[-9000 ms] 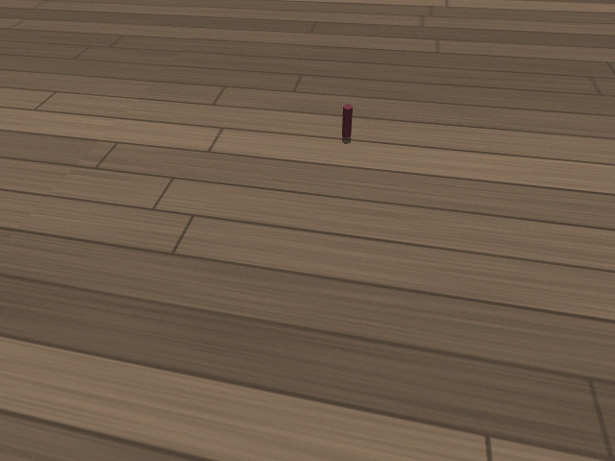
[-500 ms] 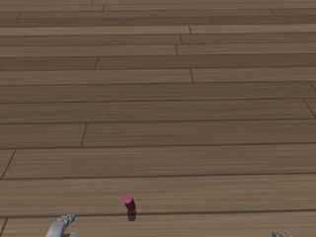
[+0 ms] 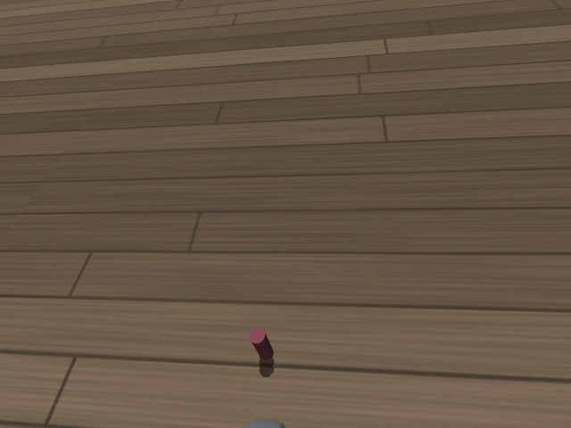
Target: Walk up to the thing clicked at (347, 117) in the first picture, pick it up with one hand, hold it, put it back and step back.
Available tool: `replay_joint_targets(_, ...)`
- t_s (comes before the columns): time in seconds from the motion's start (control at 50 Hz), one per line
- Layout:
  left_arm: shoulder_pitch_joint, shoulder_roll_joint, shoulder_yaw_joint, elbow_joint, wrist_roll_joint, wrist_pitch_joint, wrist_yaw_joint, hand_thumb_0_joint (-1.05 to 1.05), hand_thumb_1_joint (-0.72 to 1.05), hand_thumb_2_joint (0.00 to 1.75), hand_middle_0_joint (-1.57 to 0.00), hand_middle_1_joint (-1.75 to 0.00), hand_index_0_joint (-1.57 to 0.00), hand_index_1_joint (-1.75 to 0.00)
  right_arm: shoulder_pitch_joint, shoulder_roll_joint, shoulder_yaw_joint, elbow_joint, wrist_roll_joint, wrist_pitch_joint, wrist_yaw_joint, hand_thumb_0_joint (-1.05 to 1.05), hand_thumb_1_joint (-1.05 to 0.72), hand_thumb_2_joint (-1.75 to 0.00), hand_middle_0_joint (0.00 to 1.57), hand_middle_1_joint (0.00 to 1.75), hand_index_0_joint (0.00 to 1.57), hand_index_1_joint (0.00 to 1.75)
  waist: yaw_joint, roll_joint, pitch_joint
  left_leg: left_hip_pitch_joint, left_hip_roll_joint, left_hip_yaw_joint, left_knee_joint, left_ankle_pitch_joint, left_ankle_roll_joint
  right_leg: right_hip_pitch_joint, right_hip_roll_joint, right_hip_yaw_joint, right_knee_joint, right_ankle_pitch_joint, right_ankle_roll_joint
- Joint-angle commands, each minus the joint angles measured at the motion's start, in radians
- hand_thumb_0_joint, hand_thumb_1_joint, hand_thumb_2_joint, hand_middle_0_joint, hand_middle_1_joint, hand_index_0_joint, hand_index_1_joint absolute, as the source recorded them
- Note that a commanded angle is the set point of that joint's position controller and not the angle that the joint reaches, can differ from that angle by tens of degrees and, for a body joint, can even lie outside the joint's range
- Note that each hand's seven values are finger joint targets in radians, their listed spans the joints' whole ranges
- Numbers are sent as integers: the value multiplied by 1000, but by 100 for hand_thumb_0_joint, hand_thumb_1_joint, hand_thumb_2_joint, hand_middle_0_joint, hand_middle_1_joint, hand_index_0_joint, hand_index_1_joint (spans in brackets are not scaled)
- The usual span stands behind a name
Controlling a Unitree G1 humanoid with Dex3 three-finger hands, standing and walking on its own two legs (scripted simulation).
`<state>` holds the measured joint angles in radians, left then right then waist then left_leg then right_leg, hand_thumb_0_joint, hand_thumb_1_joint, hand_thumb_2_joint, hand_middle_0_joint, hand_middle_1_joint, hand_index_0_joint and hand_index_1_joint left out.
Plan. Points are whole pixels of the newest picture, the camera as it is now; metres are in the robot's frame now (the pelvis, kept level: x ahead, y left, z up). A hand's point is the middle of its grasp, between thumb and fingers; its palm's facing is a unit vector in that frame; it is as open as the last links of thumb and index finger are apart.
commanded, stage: walk up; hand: left
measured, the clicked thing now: (262, 344) +0.44 +0.22 -0.69
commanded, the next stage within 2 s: none
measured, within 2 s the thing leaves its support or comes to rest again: neither
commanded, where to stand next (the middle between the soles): +0.09 +0.03 m, yaw -2 degrees
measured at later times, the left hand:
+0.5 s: hand out of the picture +0.11 +0.32 -0.18, palm faces +0.00 -0.94 -0.33, open 7.4 cm
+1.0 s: hand out of the picture +0.11 +0.28 -0.15, palm faces -0.03 -0.92 -0.39, open 7.4 cm
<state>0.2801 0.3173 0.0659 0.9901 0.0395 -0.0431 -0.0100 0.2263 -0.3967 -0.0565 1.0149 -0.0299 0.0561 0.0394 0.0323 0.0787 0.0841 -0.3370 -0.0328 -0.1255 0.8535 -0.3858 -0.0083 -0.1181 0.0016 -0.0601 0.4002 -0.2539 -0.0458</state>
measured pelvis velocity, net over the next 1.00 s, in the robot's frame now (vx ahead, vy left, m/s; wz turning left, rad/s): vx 0.01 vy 0.02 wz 0.00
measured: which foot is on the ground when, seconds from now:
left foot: up 0.00-0.20, down 0.22-0.68, up 0.70-0.96, down 0.98-1.00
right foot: down 0.00-0.24, up 0.26-0.64, down 0.66-1.00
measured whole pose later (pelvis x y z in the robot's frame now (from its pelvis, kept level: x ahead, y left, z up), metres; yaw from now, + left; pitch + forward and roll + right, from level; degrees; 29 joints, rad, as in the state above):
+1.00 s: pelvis +0.01 +0.02 -0.02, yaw +0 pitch -2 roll +2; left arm 0.19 0.37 0.04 0.85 0.03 -0.02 -0.02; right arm 0.22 -0.39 -0.04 0.97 -0.02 0.00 0.00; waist 0.00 -0.01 0.10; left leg -0.23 -0.03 0.00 0.62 -0.43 0.02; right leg -0.30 -0.03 -0.02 0.67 -0.34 -0.03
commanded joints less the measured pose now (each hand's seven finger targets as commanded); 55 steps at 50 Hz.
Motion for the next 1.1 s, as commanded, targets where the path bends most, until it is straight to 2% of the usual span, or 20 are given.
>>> replay_joint_targets(0.0,74,323,92,-93,-9,-32,8,0,90,90,-20,-30,-20,-30,-135,-207,-47,-146,-3,-71,1,0,-90,-90,20,30,20,30,69,-228,23,-327,45,5,-63,-18,-1,271,-289,373,-243,-262,-134)
replay_joint_targets(0.12,37,322,78,-159,-8,-22,-13,0,90,90,-20,-30,-20,-30,-55,-160,-45,-158,2,-104,12,0,-90,-90,20,30,20,30,20,-247,-2,-53,56,137,-257,13,19,79,-231,174,-125,63,-149)
replay_joint_targets(0.18,-24,278,49,-177,-22,5,-12,0,90,90,-20,-30,-20,-30,101,-163,-63,-102,8,-122,-20,0,-90,-90,20,30,20,30,-71,-132,-71,279,3,199,-446,272,24,-134,-157,44,167,230,-85)
replay_joint_targets(0.2,-4,220,27,-184,-31,11,-8,0,90,90,-20,-30,-20,-30,143,-199,-72,-97,2,-125,-39,0,-90,-90,20,30,20,30,-95,-15,-129,384,69,116,-486,319,37,-205,-104,10,334,174,-40)
replay_joint_targets(0.22,10,149,4,-193,-41,22,-6,0,90,90,-20,-30,-20,-30,133,-256,-74,-115,-12,-129,-54,0,-90,-90,20,30,20,30,-85,177,-126,390,298,-226,-539,336,95,-354,20,36,468,-214,15)
replay_joint_targets(0.24,50,203,14,-158,-45,45,9,0,90,90,-20,-30,-20,-30,37,-271,-62,-159,-5,-128,-63,0,-90,-90,20,30,20,30,-41,50,-118,216,390,-341,-565,176,169,-277,-9,166,485,-316,14)
replay_joint_targets(0.26,56,278,28,-133,-49,56,11,0,90,90,-20,-30,-20,-30,-16,-297,-69,-165,10,-123,-59,0,-90,-90,20,30,20,30,-44,69,-71,100,408,-333,-586,59,240,-210,-45,169,530,-340,4)
replay_joint_targets(0.3,46,280,27,-105,-47,60,9,0,90,90,-20,-30,-20,-30,-85,-239,-44,-184,8,-122,-62,0,-90,-90,20,30,20,30,-22,51,-13,77,337,-208,-574,129,208,-234,-38,219,545,-302,8)
replay_joint_targets(0.46,11,257,19,-90,-50,74,19,0,90,90,-20,-30,-20,-30,-110,-241,-43,-193,22,-94,-78,0,-90,-90,20,30,20,30,-26,100,-49,95,304,29,-409,832,229,-254,21,146,627,-212,44)
replay_joint_targets(0.62,27,252,34,-90,-25,33,26,0,90,90,-20,-30,-20,-30,-148,-223,-39,-226,34,-39,-59,0,-90,-90,20,30,20,30,2,21,-208,134,236,54,-123,540,160,-63,3,51,55,74,31)
replay_joint_targets(0.66,-37,368,68,-131,0,19,31,0,90,90,-20,-30,-20,-30,-109,-147,-11,-238,50,-40,-57,0,-90,-90,20,30,20,30,-21,-273,-186,-131,90,126,54,123,57,41,-250,449,30,368,-79)
replay_joint_targets(0.68,-87,409,66,-153,-5,21,30,0,90,90,-20,-30,-20,-30,-165,-160,-19,-233,46,-31,-73,0,-90,-90,20,30,20,30,11,-294,-159,-93,15,67,175,-246,45,-104,-374,543,36,479,-234)
replay_joint_targets(0.74,-136,326,50,-181,-10,26,32,0,90,90,-20,-30,-20,-30,-143,-200,-34,-199,53,-42,-73,0,-90,-90,20,30,20,30,-12,-254,-95,-100,1,20,264,-217,43,-123,-271,364,100,616,-206)
replay_joint_targets(0.8,-95,276,39,-164,-3,15,37,0,90,90,-20,-30,-20,-30,-88,-160,-17,-168,48,-57,-66,0,-90,-90,20,30,20,30,-3,-258,-159,-106,4,59,103,-108,7,17,-181,284,102,427,-146)
replay_joint_targets(0.88,-4,330,68,-174,3,15,17,0,90,90,-20,-30,-20,-30,-85,-187,-22,-160,17,-87,-47,0,-90,-90,20,30,20,30,54,-318,-171,-185,16,131,-121,-164,1,195,-245,386,46,66,-207)
replay_joint_targets(0.96,-70,326,50,-189,-20,17,-2,0,90,90,-20,-30,-20,-30,-1,-155,-32,-124,-2,-115,-38,0,-90,-90,20,30,20,30,-34,-193,-114,136,-1,160,-475,47,59,-66,-224,286,123,60,-126)
replay_joint_targets(0.98,-104,282,31,-201,-25,15,0,0,90,90,-20,-30,-20,-30,42,-173,-43,-111,-12,-119,-41,0,-90,-90,20,30,20,30,-67,-126,-129,293,53,52,-508,84,87,-217,-184,237,215,65,-72)
replay_joint_targets(1.02,-167,250,25,-210,-29,9,11,0,90,90,-20,-30,-20,-30,51,-319,-73,-130,-17,-115,-37,0,-90,-90,20,30,20,30,-91,116,-33,288,384,-417,-636,-116,249,-507,14,71,480,-312,19)
replay_joint_targets(1.04,-176,311,40,-202,-19,3,14,0,90,90,-20,-30,-20,-30,46,-320,-78,-132,-5,-113,-32,0,-90,-90,20,30,20,30,-95,67,33,173,416,-413,-636,-123,310,-454,-29,131,538,-328,16)
replay_joint_targets(1.08,-105,292,35,-173,-26,-11,4,0,90,90,-20,-30,-20,-30,-19,-251,-53,-159,-6,-110,-27,0,-90,-90,20,30,20,30,-46,64,86,123,308,-220,-609,-3,260,-396,-38,134,462,-285,12)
